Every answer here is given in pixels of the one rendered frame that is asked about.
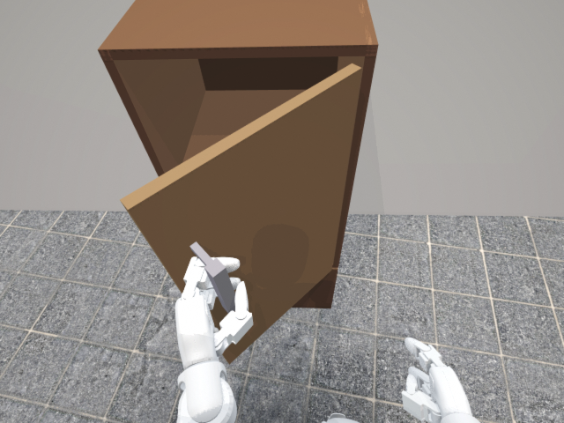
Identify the right robot hand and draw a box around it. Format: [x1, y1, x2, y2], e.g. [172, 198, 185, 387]
[402, 338, 472, 423]

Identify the handle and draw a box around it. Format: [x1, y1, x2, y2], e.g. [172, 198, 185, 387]
[190, 242, 235, 314]

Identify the left robot forearm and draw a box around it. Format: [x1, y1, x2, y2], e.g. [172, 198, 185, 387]
[176, 360, 237, 423]

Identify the left robot hand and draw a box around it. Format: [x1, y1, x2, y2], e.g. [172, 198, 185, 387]
[175, 256, 253, 370]

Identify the cupboard door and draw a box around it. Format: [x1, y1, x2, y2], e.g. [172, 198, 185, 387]
[120, 63, 362, 364]

